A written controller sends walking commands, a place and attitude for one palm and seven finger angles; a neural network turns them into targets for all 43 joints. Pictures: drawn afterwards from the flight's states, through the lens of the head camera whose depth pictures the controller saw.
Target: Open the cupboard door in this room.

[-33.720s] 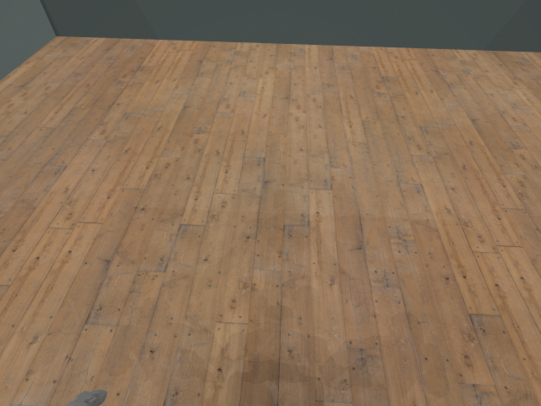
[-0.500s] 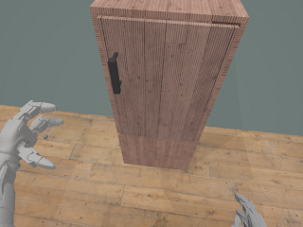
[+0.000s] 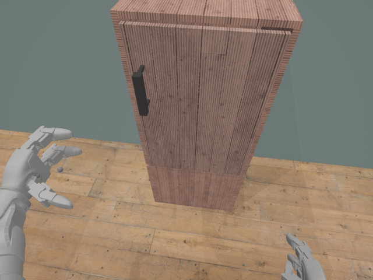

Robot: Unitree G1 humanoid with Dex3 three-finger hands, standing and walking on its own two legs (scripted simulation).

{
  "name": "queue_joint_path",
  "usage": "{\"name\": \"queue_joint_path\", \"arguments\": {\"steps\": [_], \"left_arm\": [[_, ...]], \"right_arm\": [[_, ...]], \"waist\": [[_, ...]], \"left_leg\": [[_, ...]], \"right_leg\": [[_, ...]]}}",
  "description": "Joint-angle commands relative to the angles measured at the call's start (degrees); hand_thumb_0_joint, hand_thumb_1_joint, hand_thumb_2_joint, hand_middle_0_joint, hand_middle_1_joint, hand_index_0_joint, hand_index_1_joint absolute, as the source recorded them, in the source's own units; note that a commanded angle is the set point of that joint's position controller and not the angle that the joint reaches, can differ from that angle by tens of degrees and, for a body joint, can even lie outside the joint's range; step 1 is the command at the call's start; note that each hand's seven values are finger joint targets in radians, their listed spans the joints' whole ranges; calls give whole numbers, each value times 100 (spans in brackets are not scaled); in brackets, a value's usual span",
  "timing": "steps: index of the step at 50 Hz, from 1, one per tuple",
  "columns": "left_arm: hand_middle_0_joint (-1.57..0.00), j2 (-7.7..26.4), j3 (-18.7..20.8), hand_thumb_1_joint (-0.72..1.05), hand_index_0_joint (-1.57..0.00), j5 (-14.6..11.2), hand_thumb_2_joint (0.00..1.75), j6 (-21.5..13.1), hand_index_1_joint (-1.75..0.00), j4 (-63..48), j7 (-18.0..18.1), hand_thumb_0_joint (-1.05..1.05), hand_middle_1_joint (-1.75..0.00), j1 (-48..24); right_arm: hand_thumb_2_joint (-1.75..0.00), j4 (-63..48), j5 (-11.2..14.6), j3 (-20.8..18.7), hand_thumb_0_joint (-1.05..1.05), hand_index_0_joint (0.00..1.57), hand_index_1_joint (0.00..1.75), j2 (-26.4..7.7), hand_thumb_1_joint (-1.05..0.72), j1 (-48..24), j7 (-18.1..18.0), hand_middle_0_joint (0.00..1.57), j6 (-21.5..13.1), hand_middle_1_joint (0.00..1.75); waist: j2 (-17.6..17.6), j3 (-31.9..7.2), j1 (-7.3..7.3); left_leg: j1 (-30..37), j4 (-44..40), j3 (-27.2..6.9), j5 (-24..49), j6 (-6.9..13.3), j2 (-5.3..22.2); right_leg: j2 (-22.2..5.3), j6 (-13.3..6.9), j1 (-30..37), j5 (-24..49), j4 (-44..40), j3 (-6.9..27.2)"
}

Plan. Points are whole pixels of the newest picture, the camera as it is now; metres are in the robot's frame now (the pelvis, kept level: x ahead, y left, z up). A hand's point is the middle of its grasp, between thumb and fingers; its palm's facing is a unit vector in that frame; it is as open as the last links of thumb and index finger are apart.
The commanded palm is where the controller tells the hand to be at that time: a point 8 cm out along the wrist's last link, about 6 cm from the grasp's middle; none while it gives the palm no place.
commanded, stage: move the hooked fingers beside the handle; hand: left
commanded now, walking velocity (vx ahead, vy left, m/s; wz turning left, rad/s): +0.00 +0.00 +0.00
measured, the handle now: (142, 90) +0.58 +0.17 +0.08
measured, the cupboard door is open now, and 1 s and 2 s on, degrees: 0 0 0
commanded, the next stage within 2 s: none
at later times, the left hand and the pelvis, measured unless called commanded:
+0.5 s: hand (83, 137) +0.38 +0.26 +0.10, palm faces -0.05 -1.00 -0.01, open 14.0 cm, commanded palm +0.36 +0.31 +0.10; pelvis +0.00 +0.00 -0.01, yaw -1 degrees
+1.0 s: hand (101, 116) +0.45 +0.25 +0.10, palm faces -0.06 -1.00 -0.01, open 14.0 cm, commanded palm +0.44 +0.29 +0.09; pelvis +0.01 +0.01 -0.01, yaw -2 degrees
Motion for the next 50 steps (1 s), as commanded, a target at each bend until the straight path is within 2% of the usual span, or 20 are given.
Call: {"name": "queue_joint_path", "arguments": {"steps": [1,4,6,12,16,18,20,21,23,26,27,31,33,34,37,41,44,46,48,50], "left_arm": [[-30,1666,372,-50,-30,-97,30,-400,-120,-868,7,0,-120,-2265],[-30,1936,452,-50,-30,-11,30,-483,-120,-423,33,0,-120,-2789],[-30,1994,440,-50,-30,52,30,-552,-120,-298,-2,0,-120,-2964],[-30,2035,396,-50,-30,97,30,-541,-120,452,-98,0,-120,-3138],[-30,2312,517,-50,-30,163,30,-583,-120,785,-58,0,-120,-3598],[-30,2179,383,-50,-30,216,30,-648,-120,742,-33,0,-120,-3680],[-30,2340,542,-50,-30,187,30,-726,-120,761,-20,0,-120,-3765],[-30,2291,515,-50,-30,200,30,-743,-120,810,-21,0,-120,-3708],[-30,2258,464,-50,-30,257,30,-777,-120,851,19,0,-120,-3793],[-30,2134,249,-50,-30,294,30,-739,-120,1127,52,0,-120,-4277],[-30,2246,348,-50,-30,323,30,-745,-120,1262,87,0,-120,-4330],[-30,2350,374,-50,-30,416,30,-913,-120,1161,167,0,-120,-4623],[-30,2149,208,-50,-30,453,30,-943,-120,1202,204,0,-120,-4696],[-30,2054,146,-50,-30,419,30,-928,-120,1290,213,0,-120,-4720],[-30,2161,194,-50,-30,524,30,-853,-120,1765,292,0,-120,-4885],[-30,2126,132,-50,-30,626,30,-954,-120,1667,406,0,-120,-5135],[-30,2237,229,-50,-30,620,30,-1037,-120,1905,467,0,-120,-5449],[-30,2449,379,-50,-30,692,30,-1085,-120,1993,463,0,-120,-5403],[-30,2261,178,-50,-30,764,30,-1129,-120,1918,475,0,-120,-5546],[-30,2181,97,-50,-30,745,30,-1103,-120,2183,480,0,-120,-5683]], "right_arm": [[-90,-703,28,-330,0,20,30,-829,-90,-202,-144,20,-246,30],[-90,-602,20,-319,0,20,30,-885,-90,-140,-176,20,-199,30],[-90,-589,25,-327,0,20,30,-861,-90,-125,-171,20,-187,30],[-90,-596,17,-339,0,20,30,-915,-90,59,-92,20,-60,30],[-90,-589,21,-364,0,20,30,-972,-90,202,-56,20,50,30],[-90,-613,11,-375,0,20,30,-948,-90,264,-32,20,87,30],[-90,-603,1,-411,0,20,30,-977,-90,381,-14,20,140,30],[-90,-611,-3,-414,0,20,30,-976,-90,405,-9,20,172,30],[-90,-588,0,-413,0,20,30,-965,-90,437,4,20,223,30],[-90,-503,3,-413,0,20,30,-989,-90,535,3,20,305,30],[-90,-481,-6,-423,0,20,30,-1005,-90,574,2,20,329,30],[-90,-444,-43,-446,0,20,30,-998,-90,703,15,20,413,30],[-90,-426,-44,-442,0,20,30,-978,-90,727,42,20,448,30],[-90,-420,-51,-441,0,20,30,-981,-90,755,51,20,473,30],[-90,-357,-54,-438,0,20,30,-1018,-90,826,62,20,576,30],[-90,-369,-84,-450,0,20,30,-995,-90,912,109,20,664,30],[-90,-300,-109,-454,0,20,30,-1018,-90,989,115,20,753,30],[-90,-304,-103,-467,0,20,30,-1026,-90,1022,122,20,811,30],[-90,-297,-116,-466,0,20,30,-992,-90,1024,149,20,850,30],[-90,-233,-115,-460,0,20,30,-1010,-90,1092,158,20,912,30]], "waist": [[194,-1077,-241],[24,-1077,-270],[371,-1369,-252],[194,-1448,-236],[120,-1515,-261],[375,-1665,-266],[41,-1907,-265],[120,-1973,-264],[374,-1873,-263],[145,-1688,-447],[204,-1651,-429],[414,-2187,-406],[535,-2120,-431],[394,-2073,-464],[202,-1882,-512],[493,-2254,-514],[122,-2150,-587],[293,-2347,-534],[588,-2352,-578],[405,-2195,-684]], "left_leg": [[280,-639,-290,898,25,-127],[74,-583,-304,756,22,-128],[166,-530,-273,888,28,-141],[-74,-457,-251,1088,22,-131],[-217,-420,-254,1067,33,-122],[-116,-398,-225,1188,31,-126],[-106,-354,-242,1389,47,-106],[-122,-353,-211,1375,50,-112],[-88,-389,-233,1420,34,-109],[-151,-383,-243,1254,56,-83],[-184,-388,-255,1126,49,-77],[158,-318,-301,1656,25,-55],[267,-318,-336,1829,-6,-30],[276,-290,-343,1933,7,-25],[12,-330,-344,1648,9,-12],[345,-236,-372,2148,-30,11],[131,-172,-356,2144,9,18],[142,-157,-329,2227,-1,15],[339,-139,-373,2372,-34,40],[317,-103,-389,2333,-20,63]], "right_leg": [[119,-21,410,638,-588,439],[89,-24,459,429,-581,525],[69,-32,525,605,-530,567],[88,-30,517,954,-383,531],[99,-28,477,937,-324,547],[104,-36,430,1076,-274,528],[145,-24,605,1333,-207,530],[136,-14,595,1343,-205,545],[143,-36,465,1350,-187,495],[163,-6,220,1189,-228,473],[165,-12,132,1028,-238,472],[186,-43,246,1433,-110,439],[194,-53,81,1484,-84,379],[221,-61,53,1550,-77,365],[198,-30,-63,1358,-91,343],[210,-35,-123,1584,-9,350],[235,-26,-25,1708,6,360],[219,-16,47,1806,45,390],[220,-15,-188,1718,51,359],[253,-7,-359,1638,20,344]]}}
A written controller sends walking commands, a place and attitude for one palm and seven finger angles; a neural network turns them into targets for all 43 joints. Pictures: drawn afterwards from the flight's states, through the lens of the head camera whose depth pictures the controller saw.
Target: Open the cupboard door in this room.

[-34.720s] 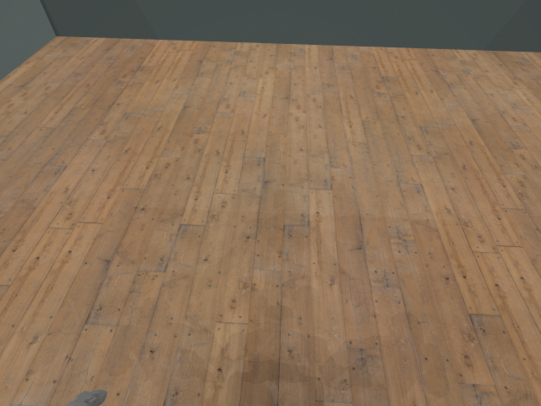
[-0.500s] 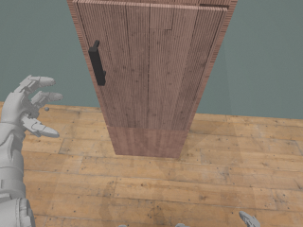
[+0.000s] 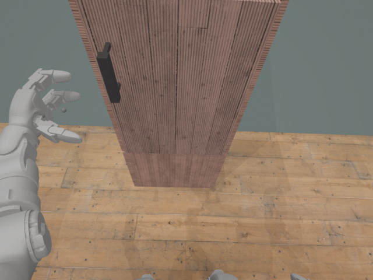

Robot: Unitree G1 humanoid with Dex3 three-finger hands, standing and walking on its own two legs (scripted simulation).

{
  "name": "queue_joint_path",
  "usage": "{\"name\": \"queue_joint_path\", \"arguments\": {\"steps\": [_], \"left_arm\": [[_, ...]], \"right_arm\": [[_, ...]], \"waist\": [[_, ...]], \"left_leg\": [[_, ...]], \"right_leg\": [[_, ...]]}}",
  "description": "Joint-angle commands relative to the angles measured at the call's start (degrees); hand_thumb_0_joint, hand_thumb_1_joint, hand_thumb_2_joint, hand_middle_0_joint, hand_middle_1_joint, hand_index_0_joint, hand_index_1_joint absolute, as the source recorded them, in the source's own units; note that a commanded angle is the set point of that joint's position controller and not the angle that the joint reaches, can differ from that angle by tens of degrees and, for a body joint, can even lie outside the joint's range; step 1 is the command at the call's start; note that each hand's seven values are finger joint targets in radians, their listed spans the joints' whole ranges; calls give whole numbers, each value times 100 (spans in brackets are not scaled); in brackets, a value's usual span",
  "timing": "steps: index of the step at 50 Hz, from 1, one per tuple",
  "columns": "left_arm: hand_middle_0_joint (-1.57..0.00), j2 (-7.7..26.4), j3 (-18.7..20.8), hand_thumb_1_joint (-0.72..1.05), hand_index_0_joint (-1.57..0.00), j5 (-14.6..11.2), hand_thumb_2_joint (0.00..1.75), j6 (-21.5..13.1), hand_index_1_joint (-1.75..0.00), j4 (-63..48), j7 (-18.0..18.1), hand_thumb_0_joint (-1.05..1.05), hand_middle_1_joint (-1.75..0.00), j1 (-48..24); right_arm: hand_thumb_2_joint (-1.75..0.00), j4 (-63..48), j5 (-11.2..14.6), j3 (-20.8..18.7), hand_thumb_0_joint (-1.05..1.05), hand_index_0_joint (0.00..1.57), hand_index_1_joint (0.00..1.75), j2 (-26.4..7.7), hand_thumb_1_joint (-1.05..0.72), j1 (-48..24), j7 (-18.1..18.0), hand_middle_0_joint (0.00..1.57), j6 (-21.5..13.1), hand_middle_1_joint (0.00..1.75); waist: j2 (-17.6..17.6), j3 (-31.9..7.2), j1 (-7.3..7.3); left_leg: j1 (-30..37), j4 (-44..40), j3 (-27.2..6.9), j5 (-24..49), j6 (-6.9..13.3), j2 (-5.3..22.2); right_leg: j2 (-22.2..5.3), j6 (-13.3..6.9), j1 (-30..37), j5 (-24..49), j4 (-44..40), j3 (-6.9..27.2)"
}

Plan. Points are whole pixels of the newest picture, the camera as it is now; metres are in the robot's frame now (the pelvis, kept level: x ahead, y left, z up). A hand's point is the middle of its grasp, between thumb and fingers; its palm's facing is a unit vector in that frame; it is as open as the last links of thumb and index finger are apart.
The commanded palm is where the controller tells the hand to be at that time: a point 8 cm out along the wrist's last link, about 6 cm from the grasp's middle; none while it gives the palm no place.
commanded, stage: move the hooked fingers beside the handle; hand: left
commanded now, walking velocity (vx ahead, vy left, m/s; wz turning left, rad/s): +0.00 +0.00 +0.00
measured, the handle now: (111, 73) +0.56 +0.18 +0.09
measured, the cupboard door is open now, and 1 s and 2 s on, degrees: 0 0 0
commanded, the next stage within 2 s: slide the fingers in behind the handle in 1.32 s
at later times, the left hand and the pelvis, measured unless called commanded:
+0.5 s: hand (74, 86) +0.51 +0.25 +0.10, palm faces -0.03 -1.00 +0.01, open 14.0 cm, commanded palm +0.50 +0.29 +0.10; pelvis +0.00 +0.00 -0.01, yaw -1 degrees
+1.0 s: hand (74, 87) +0.51 +0.25 +0.10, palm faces -0.03 -1.00 +0.00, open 14.0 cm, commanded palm +0.50 +0.29 +0.09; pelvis +0.01 +0.01 -0.01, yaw -1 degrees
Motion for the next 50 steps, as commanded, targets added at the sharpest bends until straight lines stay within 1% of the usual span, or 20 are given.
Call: {"name": "queue_joint_path", "arguments": {"steps": [1,2,5,8,10,14,18,21,24,26,31,32,33,34,35,38,40,45,47,50], "left_arm": [[-30,1614,99,-50,-30,-112,30,-385,-120,-813,-16,0,-120,-2642],[-30,1747,198,-50,-30,-101,30,-380,-120,-694,-2,0,-120,-2736],[-30,1942,239,-50,-30,-9,30,-451,-120,-642,16,0,-120,-3116],[-30,2027,211,-50,-30,65,30,-473,-120,-299,15,0,-120,-3288],[-30,2229,340,-50,-30,71,30,-492,-120,-167,-21,0,-120,-3395],[-30,2202,224,-50,-30,145,30,-510,-120,-190,-39,0,-120,-3740],[-30,2403,275,-50,-30,217,30,-375,-120,199,-25,0,-120,-3918],[-30,2709,407,-50,-30,330,30,-348,-120,306,27,0,-120,-4099],[-30,2869,497,-50,-30,370,30,-417,-120,167,63,0,-120,-4301],[-30,2744,404,-50,-30,410,30,-418,-120,157,66,0,-120,-4364],[-30,2583,463,-50,-30,372,30,-295,-120,255,51,0,-120,-3840],[-30,2735,586,-50,-30,383,30,-257,-120,348,69,0,-120,-3643],[-30,2653,505,-50,-30,371,30,-251,-120,261,76,0,-120,-3733],[-30,2952,762,-50,-30,372,30,-278,-120,244,99,0,-120,-3579],[-30,2958,705,-50,-30,401,30,-323,-120,33,113,0,-120,-3752],[-30,2955,804,-50,-30,392,30,-468,-120,-350,141,0,-120,-3586],[-30,2687,664,-50,-30,303,30,-504,-120,-431,113,0,-120,-3624],[-30,2384,421,-50,-30,275,30,-404,-120,-280,82,0,-120,-3636],[-30,2051,174,-50,-30,262,30,-364,-120,-216,107,0,-120,-3702],[-30,2149,241,-50,-30,245,30,-380,-120,-139,169,0,-120,-3827]], "right_arm": [[-90,-358,7,-376,0,20,30,-1018,-90,591,-77,20,-31,30],[-90,-339,-5,-374,0,20,30,-1045,-90,626,-86,20,-11,30],[-90,-313,-29,-357,0,20,30,-1053,-90,697,-100,20,45,30],[-90,-254,-36,-338,0,20,30,-1072,-90,764,-96,20,103,30],[-90,-238,-49,-341,0,20,30,-1107,-90,853,-112,20,145,30],[-90,-208,-82,-336,0,20,30,-1103,-90,975,-95,20,213,30],[-90,-168,-85,-318,0,20,30,-1157,-90,1098,-84,20,301,30],[-90,-170,-109,-305,0,20,30,-1188,-90,1237,-94,20,360,30],[-90,-188,-150,-306,0,20,30,-1194,-90,1351,-73,20,401,30],[-90,-154,-163,-317,0,20,30,-1178,-90,1416,-38,20,444,30],[-90,-224,-193,-353,0,20,30,-1181,-90,1526,36,20,570,30],[-90,-246,-187,-346,0,20,30,-1187,-90,1522,44,20,599,30],[-90,-279,-184,-344,0,20,30,-1175,-90,1510,57,20,621,30],[-90,-326,-193,-348,0,20,30,-1206,-90,1519,44,20,628,30],[-90,-351,-184,-346,0,20,30,-1191,-90,1506,50,20,659,30],[-90,-403,-189,-389,0,20,30,-1151,-90,1474,89,20,681,30],[-90,-366,-180,-390,0,20,30,-1120,-90,1454,102,20,709,30],[-90,-273,-150,-386,0,20,30,-1104,-90,1374,70,20,729,30],[-90,-249,-155,-383,0,20,30,-1086,-90,1338,85,20,717,30],[-90,-213,-155,-370,0,20,30,-1113,-90,1327,61,20,705,30]], "waist": [[485,-1911,-170],[364,-1931,-167],[620,-2159,-207],[523,-2055,-299],[462,-2265,-309],[881,-2443,-383],[663,-2246,-511],[683,-2385,-538],[976,-2681,-525],[1181,-2784,-567],[1032,-2810,-473],[880,-2734,-421],[768,-2650,-488],[724,-2688,-356],[805,-2792,-417],[1088,-2999,-305],[1183,-2992,-366],[1132,-2654,-443],[1112,-2479,-512],[948,-2506,-538]], "left_leg": [[1225,-522,-525,2301,-98,6],[1077,-520,-516,2097,-77,-9],[1101,-462,-532,2128,-76,-25],[858,-395,-521,1933,-52,-27],[823,-336,-518,2041,-40,-29],[1049,-229,-571,2324,-62,-13],[690,-202,-563,1995,-25,4],[652,-136,-579,2131,-21,18],[832,-59,-610,2414,-51,29],[1089,0,-639,2668,-83,63],[1161,24,-627,3077,-91,101],[968,22,-589,2983,-72,93],[836,-7,-557,2833,-49,83],[745,-2,-567,2872,-48,69],[842,-21,-562,2940,-52,80],[1165,6,-574,3211,-83,91],[1448,35,-619,3528,-116,133],[1470,10,-654,3433,-112,143],[1455,-3,-666,3218,-121,139],[1414,10,-698,3216,-128,142]], "right_leg": [[204,-87,653,1605,-300,177],[197,-82,717,1543,-300,193],[197,-97,729,1580,-234,224],[197,-79,666,1503,-234,256],[212,-78,777,1637,-184,275],[230,-101,492,1660,-103,236],[237,-56,385,1495,-146,250],[251,-50,381,1576,-104,262],[275,-87,370,1707,-13,244],[291,-69,135,1724,-28,220],[324,-61,112,1913,-9,163],[325,-63,241,1961,-4,174],[329,-48,305,1986,-11,174],[330,-89,453,2052,31,181],[332,-63,466,2114,32,195],[347,-77,449,2133,30,185],[374,-74,265,2151,14,154],[360,-66,52,1979,-41,123],[357,-58,-112,1785,-75,100],[347,-67,-92,1804,-26,94]]}}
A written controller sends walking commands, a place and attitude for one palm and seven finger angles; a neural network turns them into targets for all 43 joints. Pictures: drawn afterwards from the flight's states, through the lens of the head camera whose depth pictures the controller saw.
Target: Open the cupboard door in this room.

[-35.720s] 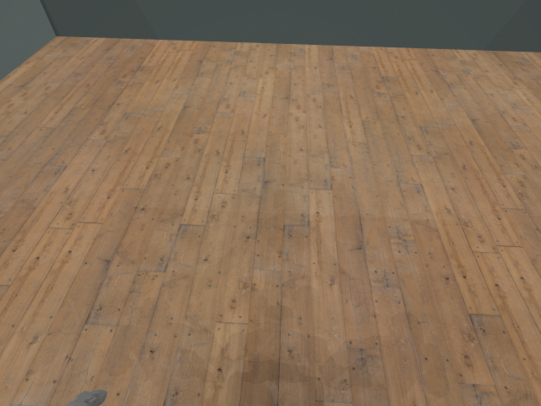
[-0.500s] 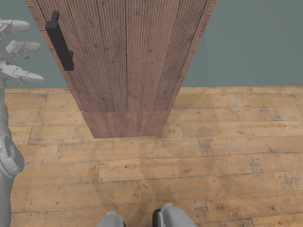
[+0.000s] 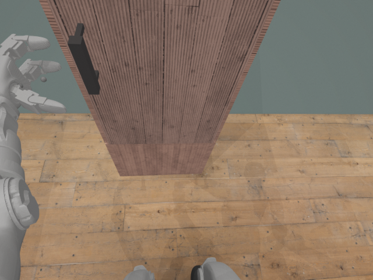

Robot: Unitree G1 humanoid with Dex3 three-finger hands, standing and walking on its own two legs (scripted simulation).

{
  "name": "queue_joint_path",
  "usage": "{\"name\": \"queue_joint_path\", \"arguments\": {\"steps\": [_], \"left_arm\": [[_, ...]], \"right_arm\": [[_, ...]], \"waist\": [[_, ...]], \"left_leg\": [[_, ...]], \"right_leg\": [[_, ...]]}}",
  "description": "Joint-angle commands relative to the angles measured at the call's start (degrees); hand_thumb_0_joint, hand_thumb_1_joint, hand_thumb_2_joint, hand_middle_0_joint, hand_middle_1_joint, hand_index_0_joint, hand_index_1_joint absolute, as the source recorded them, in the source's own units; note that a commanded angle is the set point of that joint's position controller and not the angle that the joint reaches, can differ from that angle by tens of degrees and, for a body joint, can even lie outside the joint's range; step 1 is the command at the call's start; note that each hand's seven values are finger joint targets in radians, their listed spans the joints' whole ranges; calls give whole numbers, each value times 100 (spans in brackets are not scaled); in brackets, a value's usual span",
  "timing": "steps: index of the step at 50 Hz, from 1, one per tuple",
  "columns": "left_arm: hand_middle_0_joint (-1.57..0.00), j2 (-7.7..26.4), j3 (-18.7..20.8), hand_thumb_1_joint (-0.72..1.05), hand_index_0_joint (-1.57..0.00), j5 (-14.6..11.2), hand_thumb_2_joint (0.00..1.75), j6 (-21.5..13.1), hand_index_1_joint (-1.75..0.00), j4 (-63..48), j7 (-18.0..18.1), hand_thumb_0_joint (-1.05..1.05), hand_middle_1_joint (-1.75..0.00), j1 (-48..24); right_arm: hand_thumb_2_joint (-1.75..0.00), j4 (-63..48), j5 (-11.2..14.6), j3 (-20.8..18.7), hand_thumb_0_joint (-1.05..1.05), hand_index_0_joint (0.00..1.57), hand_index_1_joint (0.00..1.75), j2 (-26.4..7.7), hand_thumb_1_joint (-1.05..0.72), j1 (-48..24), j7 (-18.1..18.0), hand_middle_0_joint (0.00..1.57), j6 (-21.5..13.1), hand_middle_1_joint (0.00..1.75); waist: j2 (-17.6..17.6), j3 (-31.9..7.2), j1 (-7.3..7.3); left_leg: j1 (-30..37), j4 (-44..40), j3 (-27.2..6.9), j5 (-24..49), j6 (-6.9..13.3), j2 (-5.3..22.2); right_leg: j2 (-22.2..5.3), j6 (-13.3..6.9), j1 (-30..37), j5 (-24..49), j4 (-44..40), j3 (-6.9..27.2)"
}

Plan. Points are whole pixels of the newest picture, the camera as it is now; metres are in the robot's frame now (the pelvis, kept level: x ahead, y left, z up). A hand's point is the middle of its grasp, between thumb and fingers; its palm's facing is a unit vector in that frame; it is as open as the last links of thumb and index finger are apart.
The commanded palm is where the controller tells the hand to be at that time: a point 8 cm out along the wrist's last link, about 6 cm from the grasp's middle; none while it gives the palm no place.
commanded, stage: move the hooked fingers beside the handle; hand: left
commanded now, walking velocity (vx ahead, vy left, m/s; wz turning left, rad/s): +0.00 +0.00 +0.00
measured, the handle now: (87, 61) +0.55 +0.18 +0.10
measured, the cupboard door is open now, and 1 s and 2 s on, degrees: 0 0 0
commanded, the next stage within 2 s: slide the fingers in behind the handle in 0.32 s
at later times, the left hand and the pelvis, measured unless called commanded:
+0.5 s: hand (49, 79) +0.48 +0.24 +0.11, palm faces +0.00 -1.00 -0.02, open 14.0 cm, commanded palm +0.47 +0.27 +0.10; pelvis -0.01 -0.01 +0.00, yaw +1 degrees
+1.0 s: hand (65, 78) +0.50 +0.21 +0.10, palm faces -0.01 -1.00 +0.00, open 13.9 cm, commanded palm +0.48 +0.25 +0.10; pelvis -0.01 -0.01 +0.00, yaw +0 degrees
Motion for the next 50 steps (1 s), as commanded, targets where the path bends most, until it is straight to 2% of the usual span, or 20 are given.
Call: {"name": "queue_joint_path", "arguments": {"steps": [1,2,3,5,7,8,9,15,18,20,23,27,30,33,35,42,45,46,48,50], "left_arm": [[-30,1397,-4,-50,-30,-128,30,-373,-120,-1124,33,0,-120,-2699],[-30,1238,-95,-50,-30,-135,30,-374,-120,-1099,48,0,-120,-2682],[-30,1394,35,-50,-30,-130,30,-411,-120,-1194,76,0,-120,-2615],[-30,1390,63,-50,-30,-135,30,-491,-120,-1406,107,0,-120,-2636],[-30,1385,96,-50,-30,-132,30,-481,-120,-1238,140,0,-120,-2363],[-30,1244,-28,-50,-30,-132,30,-443,-120,-1141,151,0,-120,-2429],[-30,1385,77,-50,-30,-137,30,-432,-120,-1033,172,0,-120,-2475],[-30,1566,133,-50,-30,-89,30,-548,-120,-1280,212,0,-120,-2753],[-30,1672,143,-50,-30,-66,30,-494,-120,-911,162,0,-120,-2780],[-30,1784,186,-50,-30,-33,30,-507,-120,-941,144,0,-120,-2806],[-30,1376,-98,-50,-30,-71,30,-476,-120,-859,100,0,-120,-2761],[-30,1302,-146,-50,-30,-132,30,-428,-120,-835,95,0,-120,-2946],[-30,1661,150,-50,-30,-75,30,-430,-120,-873,198,0,-120,-2922],[-30,1442,-32,-50,-30,-9,30,-442,-120,-917,276,0,-120,-2906],[-30,1738,195,-50,-30,5,30,-515,-120,-1051,333,0,-120,-2953],[-30,1511,77,-50,-30,13,30,-449,-120,-1008,396,0,-120,-2814],[-30,1398,92,-50,-30,-32,30,-493,-120,-1208,404,0,-120,-2644],[-30,1146,-81,-50,-30,-47,30,-472,-120,-1180,386,0,-120,-2640],[-30,1136,-36,-50,-30,-92,30,-447,-120,-1168,405,0,-120,-2619],[-30,874,-230,-50,-30,-108,30,-475,-120,-1334,432,0,-120,-2810]], "right_arm": [[-90,-188,-15,-395,0,20,30,-1116,-90,938,-118,20,-66,30],[-90,-190,-19,-394,0,20,30,-1098,-90,932,-105,20,-82,30],[-90,-209,-23,-404,0,20,30,-1116,-90,931,-101,20,-89,30],[-90,-241,-30,-400,0,20,30,-1090,-90,894,-86,20,-92,30],[-90,-277,-9,-398,0,20,30,-1077,-90,822,-64,20,-81,30],[-90,-286,-4,-383,0,20,30,-1079,-90,792,-62,20,-76,30],[-90,-282,3,-372,0,20,30,-1094,-90,798,-88,20,-76,30],[-90,-301,-1,-363,0,20,30,-1098,-90,783,-117,20,-116,30],[-90,-271,22,-332,0,20,30,-1123,-90,771,-142,20,-140,30],[-90,-260,13,-328,0,20,30,-1136,-90,792,-161,20,-145,30],[-90,-245,15,-328,0,20,30,-1109,-90,814,-144,20,-182,30],[-90,-196,9,-333,0,20,30,-1133,-90,868,-147,20,-216,30],[-90,-181,-15,-346,0,20,30,-1152,-90,959,-146,20,-219,30],[-90,-229,-13,-340,0,20,30,-1109,-90,935,-117,20,-233,30],[-90,-235,-20,-351,0,20,30,-1136,-90,978,-118,20,-226,30],[-90,-259,-14,-355,0,20,30,-1104,-90,969,-84,20,-215,30],[-90,-280,-21,-386,0,20,30,-1081,-90,987,-57,20,-208,30],[-90,-279,-22,-385,0,20,30,-1062,-90,970,-43,20,-203,30],[-90,-240,-23,-408,0,20,30,-1078,-90,987,-46,20,-186,30],[-90,-225,-31,-412,0,20,30,-1046,-90,955,-35,20,-190,30]], "waist": [[932,-2370,-163],[883,-2371,-175],[852,-2462,-103],[1158,-2822,-36],[909,-2582,18],[703,-2402,-64],[679,-2261,-62],[840,-2625,-61],[631,-2250,-118],[788,-2383,-94],[715,-2337,-171],[692,-2295,-224],[626,-2484,-161],[754,-2373,-165],[745,-2597,-108],[794,-2482,-119],[865,-2794,-48],[853,-2663,-99],[666,-2555,-108],[885,-2598,-159]], "left_leg": [[2178,-430,-624,3446,-171,3],[2175,-426,-621,3428,-165,-4],[2179,-428,-632,3451,-176,0],[2458,-373,-640,3857,-224,5],[2254,-391,-609,3673,-202,-4],[2049,-429,-579,3342,-161,-24],[1915,-438,-575,3246,-141,-34],[2010,-444,-564,3037,-146,-57],[1506,-499,-515,2428,-94,-99],[1600,-485,-527,2503,-96,-100],[1612,-505,-539,2347,-94,-95],[1550,-514,-539,2208,-75,-98],[1479,-483,-531,2300,-68,-104],[1409,-494,-475,2177,-62,-122],[1495,-472,-510,2372,-76,-112],[1453,-479,-458,2389,-73,-111],[1748,-431,-469,2863,-97,-99],[1758,-439,-474,2837,-103,-94],[1733,-451,-486,2829,-95,-76],[1965,-436,-505,3000,-113,-66]], "right_leg": [[220,-116,598,1925,-187,153],[219,-113,610,1947,-185,146],[211,-121,687,1948,-170,141],[206,-129,726,2113,-106,159],[216,-126,801,2074,-133,157],[214,-108,805,1988,-162,153],[208,-128,845,1988,-159,162],[203,-122,957,1957,-142,216],[189,-115,1041,1744,-198,248],[185,-130,1027,1768,-172,254],[195,-120,900,1606,-217,229],[193,-112,849,1516,-240,241],[186,-110,997,1635,-201,259],[185,-109,967,1574,-230,276],[196,-121,1090,1720,-169,277],[201,-111,1078,1795,-179,269],[214,-123,1146,2095,-125,250],[217,-119,1031,2038,-146,223],[225,-112,1039,2043,-165,213],[221,-111,852,2040,-162,197]]}}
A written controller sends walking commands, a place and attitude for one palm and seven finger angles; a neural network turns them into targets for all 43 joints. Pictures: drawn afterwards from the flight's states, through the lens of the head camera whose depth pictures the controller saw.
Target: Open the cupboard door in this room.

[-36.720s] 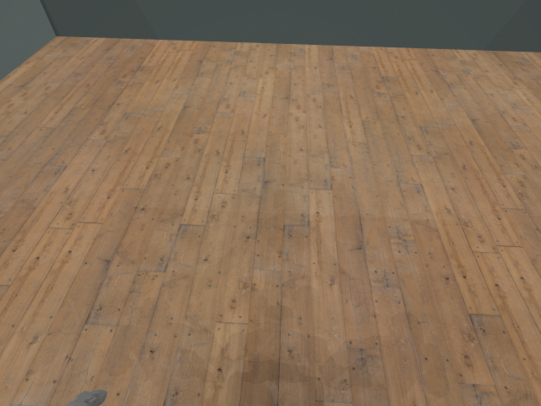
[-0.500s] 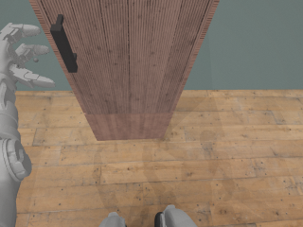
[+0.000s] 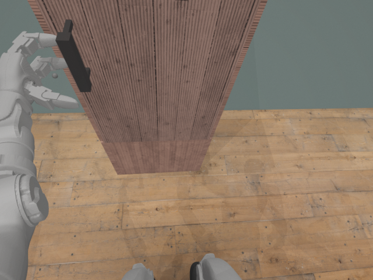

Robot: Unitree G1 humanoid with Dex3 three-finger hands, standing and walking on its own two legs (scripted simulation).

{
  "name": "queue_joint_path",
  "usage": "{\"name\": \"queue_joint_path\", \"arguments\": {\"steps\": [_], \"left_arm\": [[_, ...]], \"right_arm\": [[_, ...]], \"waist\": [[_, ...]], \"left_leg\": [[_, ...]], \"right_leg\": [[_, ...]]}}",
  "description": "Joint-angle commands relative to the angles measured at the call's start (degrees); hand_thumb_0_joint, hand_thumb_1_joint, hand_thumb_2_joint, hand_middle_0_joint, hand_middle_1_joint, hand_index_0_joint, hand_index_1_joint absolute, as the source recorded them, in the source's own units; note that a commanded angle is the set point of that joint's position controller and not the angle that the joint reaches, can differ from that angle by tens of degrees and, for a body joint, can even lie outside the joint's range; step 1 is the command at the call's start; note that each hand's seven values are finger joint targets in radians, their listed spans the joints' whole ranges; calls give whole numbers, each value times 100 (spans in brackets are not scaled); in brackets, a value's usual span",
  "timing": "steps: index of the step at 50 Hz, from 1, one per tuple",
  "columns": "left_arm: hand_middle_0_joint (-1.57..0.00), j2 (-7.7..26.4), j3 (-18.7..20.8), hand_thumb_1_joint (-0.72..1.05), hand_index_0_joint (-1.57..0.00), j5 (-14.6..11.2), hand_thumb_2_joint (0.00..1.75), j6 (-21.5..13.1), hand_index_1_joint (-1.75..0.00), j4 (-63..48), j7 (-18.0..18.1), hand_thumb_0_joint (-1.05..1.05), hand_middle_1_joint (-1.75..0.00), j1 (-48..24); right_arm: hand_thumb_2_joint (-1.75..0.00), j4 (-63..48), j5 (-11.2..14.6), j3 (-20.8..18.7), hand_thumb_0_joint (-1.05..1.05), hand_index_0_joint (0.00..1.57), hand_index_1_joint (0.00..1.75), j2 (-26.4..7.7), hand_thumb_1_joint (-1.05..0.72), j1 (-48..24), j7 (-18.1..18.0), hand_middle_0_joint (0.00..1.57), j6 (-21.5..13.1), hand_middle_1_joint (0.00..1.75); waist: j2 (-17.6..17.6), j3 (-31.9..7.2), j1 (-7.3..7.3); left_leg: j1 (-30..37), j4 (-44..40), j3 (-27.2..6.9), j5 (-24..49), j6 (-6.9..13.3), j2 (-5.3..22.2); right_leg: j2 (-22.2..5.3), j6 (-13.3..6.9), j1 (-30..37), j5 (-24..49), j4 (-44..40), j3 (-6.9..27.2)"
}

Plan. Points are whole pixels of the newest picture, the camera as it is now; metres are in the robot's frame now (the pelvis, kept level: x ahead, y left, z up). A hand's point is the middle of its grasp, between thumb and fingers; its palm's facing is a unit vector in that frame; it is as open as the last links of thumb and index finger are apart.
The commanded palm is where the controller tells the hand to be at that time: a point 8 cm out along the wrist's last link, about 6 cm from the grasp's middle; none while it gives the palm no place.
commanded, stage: slide the fingers in behind the handle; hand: left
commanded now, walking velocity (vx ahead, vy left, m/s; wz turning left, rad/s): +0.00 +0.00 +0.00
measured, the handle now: (77, 58) +0.55 +0.19 +0.10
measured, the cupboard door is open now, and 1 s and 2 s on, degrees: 0 0 0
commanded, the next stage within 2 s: close the thumb around the handle in 1.02 s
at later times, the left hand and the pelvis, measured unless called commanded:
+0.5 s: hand (79, 75) +0.50 +0.18 +0.11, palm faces -0.01 -1.00 +0.00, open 14.0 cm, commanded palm +0.48 +0.22 +0.10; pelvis +0.00 +0.00 +0.00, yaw +1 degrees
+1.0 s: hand (84, 75) +0.50 +0.17 +0.11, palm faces -0.01 -1.00 +0.00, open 14.0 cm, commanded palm +0.48 +0.21 +0.10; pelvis -0.01 -0.01 +0.00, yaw +1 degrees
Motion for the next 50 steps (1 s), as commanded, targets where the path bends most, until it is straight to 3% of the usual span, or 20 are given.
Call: {"name": "queue_joint_path", "arguments": {"steps": [1,2,5,6,8,10,14,17,19,23,25,28,30,34,35,38,41,43,47,50], "left_arm": [[-30,1102,-92,-50,-30,-155,30,-374,-120,-1282,25,0,-120,-2536],[-30,973,-188,-50,-30,-162,30,-387,-120,-1359,67,0,-120,-2679],[-30,1157,76,-50,-30,-160,30,-460,-120,-1517,217,0,-120,-2550],[-30,906,-110,-50,-30,-137,30,-433,-120,-1355,238,0,-120,-2453],[-30,864,-142,-50,-30,-92,30,-445,-120,-1415,318,0,-120,-2506],[-30,809,-167,-50,-30,-68,30,-476,-120,-1473,386,0,-120,-2507],[-30,794,-134,-50,-30,-54,30,-488,-120,-1355,523,0,-120,-2593],[-30,518,-356,-50,-30,3,30,-544,-120,-1429,595,0,-120,-2780],[-30,708,-177,-50,-30,-4,30,-584,-120,-1382,662,0,-120,-2740],[-30,372,-381,-50,-30,22,30,-573,-120,-1340,721,0,-120,-2626],[-30,478,-281,-50,-30,5,30,-541,-120,-1184,755,0,-120,-2613],[-30,701,-149,-50,-30,55,30,-499,-120,-1131,806,0,-120,-2717],[-30,907,-25,-50,-30,92,30,-622,-120,-1429,821,0,-120,-2807],[-30,713,-100,-50,-30,19,30,-684,-120,-1241,746,0,-120,-2466],[-30,862,-23,-50,-30,22,30,-659,-120,-1206,731,0,-120,-2499],[-30,782,-175,-50,-30,47,30,-559,-120,-1074,659,0,-120,-2614],[-30,533,-404,-50,-30,10,30,-630,-120,-1351,665,0,-120,-3021],[-30,442,-412,-50,-30,-32,30,-657,-120,-1293,690,0,-120,-3051],[-30,674,-230,-50,-30,15,30,-588,-120,-1010,736,0,-120,-2827],[-30,676,-253,-50,-30,92,30,-606,-120,-1193,780,0,-120,-2782]], "right_arm": [[-90,-228,-16,-408,0,20,30,-1030,-90,898,-66,20,-66,30],[-90,-208,-26,-409,0,20,30,-1024,-90,890,-52,20,-73,30],[-90,-221,-45,-432,0,20,30,-1019,-90,892,-25,20,-90,30],[-90,-224,-30,-422,0,20,30,-982,-90,863,-11,20,-82,30],[-90,-231,-39,-431,0,20,30,-983,-90,840,5,20,-85,30],[-90,-247,-36,-422,0,20,30,-959,-90,808,18,20,-90,30],[-90,-259,-41,-416,0,20,30,-961,-90,794,7,20,-104,30],[-90,-228,-44,-419,0,20,30,-921,-90,750,30,20,-150,30],[-90,-204,-55,-421,0,20,30,-948,-90,811,23,20,-160,30],[-90,-203,-52,-432,0,20,30,-897,-90,767,66,20,-182,30],[-90,-192,-45,-430,0,20,30,-932,-90,784,46,20,-180,30],[-90,-207,-49,-411,0,20,30,-933,-90,795,18,20,-199,30],[-90,-244,-58,-408,0,20,30,-925,-90,783,18,20,-224,30],[-90,-253,-51,-416,0,20,30,-918,-90,790,28,20,-242,30],[-90,-236,-29,-412,0,20,30,-938,-90,776,13,20,-234,30],[-90,-223,-5,-409,0,20,30,-950,-90,764,-11,20,-232,30],[-90,-187,-14,-417,0,20,30,-931,-90,767,-26,20,-277,30],[-90,-105,-32,-437,0,20,30,-949,-90,831,-16,20,-317,30],[-90,-90,-39,-420,0,20,30,-974,-90,839,-17,20,-325,30],[-90,-154,-44,-416,0,20,30,-945,-90,829,2,20,-301,30]], "waist": [[887,-2565,-48],[824,-2532,-105],[845,-2825,41],[775,-2647,-7],[635,-2584,-5],[798,-2640,29],[500,-2457,-14],[780,-2574,-40],[629,-2620,-17],[646,-2641,3],[294,-2513,-41],[217,-2391,-24],[598,-2724,48],[318,-2610,36],[283,-2523,43],[368,-2268,-24],[663,-2501,-129],[502,-2528,-155],[338,-2467,-93],[582,-2600,-22]], "left_leg": [[2083,-486,-541,2955,-89,-77],[2131,-501,-576,2917,-94,-68],[2251,-458,-583,3281,-116,-71],[2191,-464,-561,3269,-117,-75],[2102,-495,-568,3143,-111,-78],[2197,-469,-565,3306,-123,-78],[1944,-510,-561,2947,-91,-111],[2127,-491,-568,2885,-130,-115],[2087,-484,-588,3001,-119,-113],[2062,-491,-529,2917,-123,-138],[1797,-520,-489,2679,-76,-154],[1399,-588,-406,2203,-31,-212],[1608,-552,-401,2404,-52,-222],[1511,-563,-372,2358,-31,-223],[1397,-583,-347,2252,-25,-216],[1283,-634,-354,1888,-23,-229],[1631,-608,-413,1941,-41,-218],[1759,-592,-487,2050,-53,-195],[1475,-580,-431,2027,-28,-218],[1665,-563,-443,2331,-49,-211]], "right_leg": [[201,-70,913,1937,-283,151],[206,-64,852,1869,-285,134],[204,-75,1020,2083,-228,149],[200,-68,978,2080,-240,137],[196,-59,1029,2039,-236,128],[195,-69,1000,2098,-206,140],[185,-74,1103,2010,-216,140],[176,-70,926,1888,-208,150],[184,-80,1045,1979,-184,142],[178,-70,1086,2020,-206,154],[179,-44,1207,2031,-246,187],[150,-45,1483,1955,-285,254],[138,-62,1536,2090,-236,293],[167,-63,1644,2141,-276,288],[156,-48,1663,2108,-294,312],[139,-56,1497,1777,-358,305],[144,-53,1256,1669,-356,291],[164,-57,1155,1634,-341,244],[144,-46,1335,1752,-334,287],[140,-62,1293,1918,-262,250]]}}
